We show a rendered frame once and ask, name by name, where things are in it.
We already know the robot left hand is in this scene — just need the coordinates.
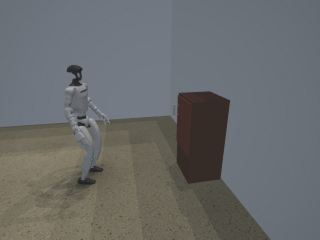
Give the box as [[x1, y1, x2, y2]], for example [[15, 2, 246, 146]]
[[98, 113, 110, 125]]

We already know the left robot forearm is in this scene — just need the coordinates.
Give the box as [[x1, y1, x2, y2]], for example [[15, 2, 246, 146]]
[[88, 100, 101, 115]]

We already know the left robot upper arm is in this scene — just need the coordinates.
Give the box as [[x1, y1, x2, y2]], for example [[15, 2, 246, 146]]
[[81, 83, 91, 104]]

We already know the right robot upper arm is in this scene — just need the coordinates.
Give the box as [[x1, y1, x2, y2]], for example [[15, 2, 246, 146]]
[[63, 86, 76, 114]]

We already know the robot right hand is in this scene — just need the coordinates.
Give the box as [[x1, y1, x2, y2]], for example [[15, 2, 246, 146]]
[[75, 131, 90, 150]]

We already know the cupboard door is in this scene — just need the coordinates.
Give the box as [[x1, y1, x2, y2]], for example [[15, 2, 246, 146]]
[[176, 95, 192, 157]]

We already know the handle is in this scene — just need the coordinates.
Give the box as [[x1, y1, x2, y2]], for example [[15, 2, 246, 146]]
[[173, 104, 178, 116]]

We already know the humanoid robot torso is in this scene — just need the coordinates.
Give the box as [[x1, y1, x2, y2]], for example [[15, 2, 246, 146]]
[[68, 81, 90, 128]]

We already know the right robot forearm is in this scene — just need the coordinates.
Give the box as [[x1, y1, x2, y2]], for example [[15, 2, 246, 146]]
[[64, 108, 81, 133]]

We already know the humanoid robot head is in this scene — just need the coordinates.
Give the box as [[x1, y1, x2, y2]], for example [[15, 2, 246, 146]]
[[67, 65, 83, 87]]

